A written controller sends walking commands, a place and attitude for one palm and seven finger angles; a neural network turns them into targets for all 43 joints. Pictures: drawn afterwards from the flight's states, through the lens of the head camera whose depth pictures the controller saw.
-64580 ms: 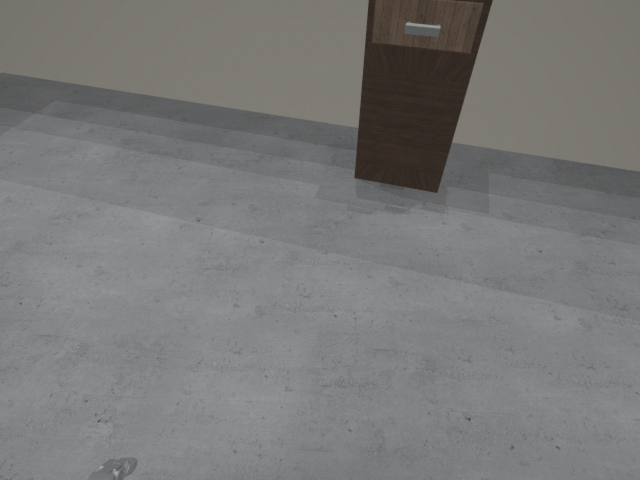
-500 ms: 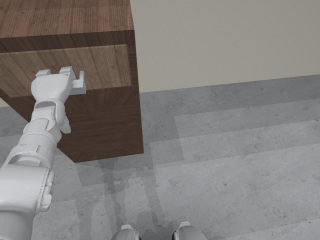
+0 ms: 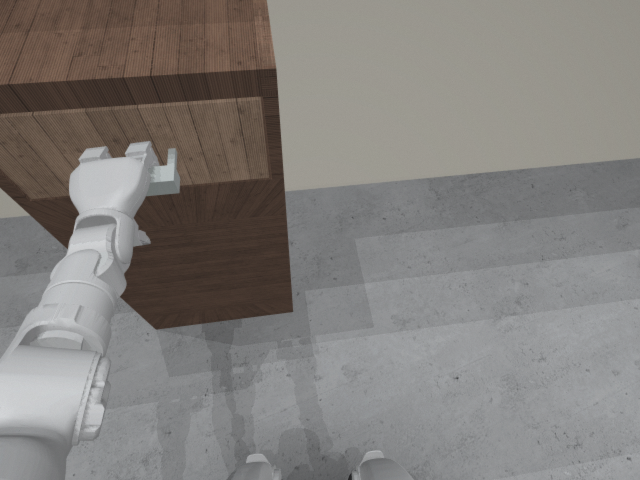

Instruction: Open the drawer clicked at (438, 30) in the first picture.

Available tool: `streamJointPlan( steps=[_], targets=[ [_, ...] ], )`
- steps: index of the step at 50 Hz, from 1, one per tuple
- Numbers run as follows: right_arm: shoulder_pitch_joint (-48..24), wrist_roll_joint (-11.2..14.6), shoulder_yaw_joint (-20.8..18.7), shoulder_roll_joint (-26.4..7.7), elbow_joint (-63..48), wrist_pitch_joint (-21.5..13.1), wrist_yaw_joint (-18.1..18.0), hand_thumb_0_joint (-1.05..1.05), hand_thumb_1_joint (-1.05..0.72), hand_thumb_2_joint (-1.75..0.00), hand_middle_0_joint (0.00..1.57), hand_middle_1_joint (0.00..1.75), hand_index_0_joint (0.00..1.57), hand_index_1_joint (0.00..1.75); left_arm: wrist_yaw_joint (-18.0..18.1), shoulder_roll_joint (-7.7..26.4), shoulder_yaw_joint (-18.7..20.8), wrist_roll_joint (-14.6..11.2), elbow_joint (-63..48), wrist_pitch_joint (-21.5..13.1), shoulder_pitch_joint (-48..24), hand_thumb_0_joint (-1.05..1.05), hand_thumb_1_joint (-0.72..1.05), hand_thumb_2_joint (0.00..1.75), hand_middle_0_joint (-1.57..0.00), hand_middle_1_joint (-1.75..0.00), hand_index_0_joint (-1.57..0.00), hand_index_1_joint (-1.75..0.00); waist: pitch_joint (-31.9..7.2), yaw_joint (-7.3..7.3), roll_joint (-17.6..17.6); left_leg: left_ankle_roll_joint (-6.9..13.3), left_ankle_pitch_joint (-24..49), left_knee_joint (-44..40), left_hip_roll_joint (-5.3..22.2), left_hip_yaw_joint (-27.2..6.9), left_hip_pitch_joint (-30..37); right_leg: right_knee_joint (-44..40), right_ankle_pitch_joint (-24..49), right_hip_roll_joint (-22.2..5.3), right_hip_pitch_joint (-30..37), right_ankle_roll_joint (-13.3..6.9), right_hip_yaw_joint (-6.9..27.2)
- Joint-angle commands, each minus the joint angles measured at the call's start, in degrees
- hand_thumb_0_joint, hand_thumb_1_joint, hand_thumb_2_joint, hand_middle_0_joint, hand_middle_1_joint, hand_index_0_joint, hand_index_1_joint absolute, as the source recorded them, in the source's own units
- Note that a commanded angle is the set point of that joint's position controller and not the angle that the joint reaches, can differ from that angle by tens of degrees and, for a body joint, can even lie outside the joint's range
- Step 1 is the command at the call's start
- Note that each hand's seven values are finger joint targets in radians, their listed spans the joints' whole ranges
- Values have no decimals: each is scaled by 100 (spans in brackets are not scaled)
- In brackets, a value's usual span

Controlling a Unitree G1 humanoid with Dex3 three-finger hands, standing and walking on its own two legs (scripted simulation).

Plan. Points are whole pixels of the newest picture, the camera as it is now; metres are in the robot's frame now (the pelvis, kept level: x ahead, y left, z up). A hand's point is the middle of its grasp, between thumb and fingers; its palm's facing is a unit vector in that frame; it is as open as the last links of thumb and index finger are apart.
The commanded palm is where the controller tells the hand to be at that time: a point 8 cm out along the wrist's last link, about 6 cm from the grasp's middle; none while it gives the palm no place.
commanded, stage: close the thumb around the handle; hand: left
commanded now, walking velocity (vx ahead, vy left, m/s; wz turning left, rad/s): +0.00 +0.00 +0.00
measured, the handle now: (133, 170) +0.53 +0.25 +0.02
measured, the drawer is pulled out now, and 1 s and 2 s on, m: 0.00 0.04 0.16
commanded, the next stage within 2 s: pull the drawer open in 0.38 s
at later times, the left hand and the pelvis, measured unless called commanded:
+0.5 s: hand (129, 211) +0.47 +0.25 +0.01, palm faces -0.06 -0.02 -1.00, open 6.4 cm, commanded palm +0.45 +0.24 +0.06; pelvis +0.00 +0.00 +0.00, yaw +1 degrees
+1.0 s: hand (127, 238) +0.43 +0.24 +0.01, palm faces -0.02 -0.06 -1.00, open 6.4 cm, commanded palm +0.39 +0.25 +0.06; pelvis +0.01 +0.00 +0.01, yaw -1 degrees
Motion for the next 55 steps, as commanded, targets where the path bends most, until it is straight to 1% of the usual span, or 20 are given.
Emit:
streamJointPlan(
  steps=[1,4,7,9,15,16,19,21,23,26,29,32,35,36,38,45,46,49,51,55],
  targets=[
    [808,-7,-322,-992,-285,-39,-90,0,-90,-90,20,30,20,30,148,1367,256,-43,-1032,-41,-2062,0,45,71,-37,-130,-37,-130,-2303,-24,100,-3,2761,-442,-93,-103,2047,-420,2060,182,1040,-254,-236],
    [792,10,-313,-977,-304,-53,-90,0,-90,-90,20,30,20,30,159,1264,126,0,-961,-75,-2152,0,62,78,-38,-132,-38,-132,-2046,-77,142,4,2453,-483,-108,-93,1935,-457,1817,180,880,-252,-243],
    [792,1,-328,-975,-303,-56,-93,0,-90,-90,20,30,20,30,196,1385,264,25,-974,-131,-2043,0,79,85,-39,-134,-39,-134,-2287,-6,219,-11,2600,-438,-108,-113,2059,-388,1874,177,897,-265,-237],
    [797,-1,-329,-960,-322,-74,-95,0,-90,-90,20,30,20,30,212,1279,165,17,-993,-127,-2158,0,90,90,-40,-135,-40,-135,-2264,-62,159,-5,2479,-422,-113,-100,1990,-401,1809,174,864,-250,-238],
    [860,-7,-340,-978,-261,-89,-86,0,-90,-90,20,30,20,30,262,1278,117,21,-1008,-67,-2525,0,90,90,-40,-135,-40,-135,-2364,-152,263,-15,2522,-376,-101,-126,2068,-370,1813,176,749,-252,-242],
    [854,-21,-338,-1010,-243,-76,-88,0,-90,-90,20,30,20,30,266,1507,321,-3,-1005,-61,-2493,0,90,90,-40,-135,-40,-135,-2512,-80,182,-15,2562,-362,-108,-145,2060,-333,1846,173,861,-261,-236],
    [877,7,-311,-992,-231,-74,-108,0,-90,-90,20,30,20,30,235,1411,176,-35,-831,8,-2531,0,90,90,-40,-135,-40,-135,-2310,-171,90,18,2392,-385,-137,-94,1861,-407,1890,160,920,-226,-202],
    [831,2,-284,-1028,-221,-47,-120,0,-90,-90,20,30,20,30,198,1672,363,-69,-738,23,-2433,0,90,90,-40,-135,-40,-135,-2334,-106,17,31,2310,-400,-156,-77,1735,-405,1920,152,1068,-234,-170],
    [858,23,-276,-1001,-235,-55,-134,0,-90,-90,20,30,20,30,181,1578,238,-49,-703,13,-2523,0,90,90,-40,-135,-40,-135,-2244,-144,56,34,2169,-426,-163,-76,1685,-416,1815,145,1018,-225,-175],
    [816,9,-272,-1019,-290,-48,-125,0,-90,-90,20,30,20,30,128,1735,446,-90,-814,-68,-2185,0,90,90,-40,-135,-40,-135,-2460,47,156,20,2317,-445,-160,-72,1803,-378,1876,157,1150,-257,-176],
    [764,30,-280,-948,-373,-58,-109,0,-90,-90,20,30,20,30,98,1272,139,-110,-860,-120,-1897,0,90,90,-40,-135,-40,-135,-2271,43,208,9,2254,-506,-149,-41,1821,-432,1797,172,1100,-253,-214],
    [725,21,-311,-955,-430,-56,-92,0,-90,-90,20,30,20,30,100,1414,388,-149,-1151,-223,-1411,0,90,90,-40,-135,-40,-135,-2615,217,124,9,2545,-497,-120,-23,2003,-388,2031,178,1336,-254,-201],
    [633,28,-343,-911,-491,-70,-73,0,-90,-90,20,30,20,30,117,1109,260,-188,-1422,-251,-949,0,90,90,-40,-135,-40,-135,-2473,262,155,6,2757,-531,-100,26,2090,-435,2211,185,1410,-259,-208],
    [591,27,-351,-933,-502,-51,-65,0,-90,-90,20,30,20,30,129,1282,474,-216,-1521,-263,-724,0,90,90,-40,-135,-40,-135,-2539,347,4,8,2896,-540,-93,23,2066,-418,2337,176,1576,-265,-193],
    [530,48,-354,-925,-525,-30,-55,0,-90,-90,20,30,20,30,182,1237,478,-210,-1597,-213,-317,0,90,90,-40,-135,-40,-135,-2424,401,-21,6,2929,-584,-96,50,2057,-439,2414,181,1637,-256,-184],
    [279,96,-367,-922,-581,-31,-36,0,-90,-90,20,30,20,30,364,1130,488,-187,-2086,-18,129,0,90,90,-40,-135,-40,-135,-1937,420,-92,-12,2934,-767,-75,39,2122,-548,2356,174,1669,-264,-227],
    [235,86,-369,-926,-598,-27,-36,0,-90,-90,20,30,20,30,384,1115,490,-184,-2267,7,126,0,90,90,-40,-135,-40,-135,-2041,428,-1,-18,3161,-760,-64,4,2254,-536,2398,173,1669,-281,-230],
    [144,101,-366,-882,-633,-41,-28,0,-90,-90,20,30,20,30,444,824,271,-151,-2310,150,259,0,90,90,-40,-135,-40,-135,-1891,405,78,-46,3207,-787,-52,-4,2425,-585,2262,176,1520,-269,-268],
    [98,101,-356,-897,-648,-39,-31,0,-90,-90,20,30,20,30,446,1010,461,-176,-2396,220,377,0,90,90,-40,-135,-40,-135,-1964,478,-22,-54,3137,-819,-67,-22,2401,-578,2245,168,1685,-285,-260],
    [-50,117,-363,-824,-757,-80,-22,0,-90,-90,20,30,20,30,470,521,96,-176,-2729,344,621,0,90,90,-40,-135,-40,-135,-1984,447,105,-77,3434,-826,-40,-56,2719,-617,2284,165,1622,-276,-296]
  ],
)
